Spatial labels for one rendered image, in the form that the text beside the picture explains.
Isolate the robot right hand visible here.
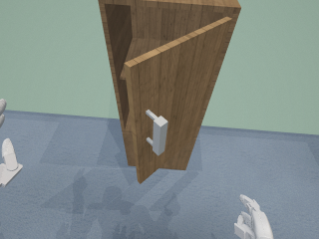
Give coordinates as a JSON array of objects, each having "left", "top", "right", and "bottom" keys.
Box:
[{"left": 234, "top": 194, "right": 274, "bottom": 239}]

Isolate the handle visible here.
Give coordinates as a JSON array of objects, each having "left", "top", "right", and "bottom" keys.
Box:
[{"left": 146, "top": 110, "right": 168, "bottom": 155}]

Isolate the cupboard door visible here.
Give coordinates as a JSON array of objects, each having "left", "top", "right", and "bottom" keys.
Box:
[{"left": 124, "top": 16, "right": 232, "bottom": 184}]

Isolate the robot left hand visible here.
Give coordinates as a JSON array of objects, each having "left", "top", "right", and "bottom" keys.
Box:
[{"left": 0, "top": 99, "right": 23, "bottom": 188}]

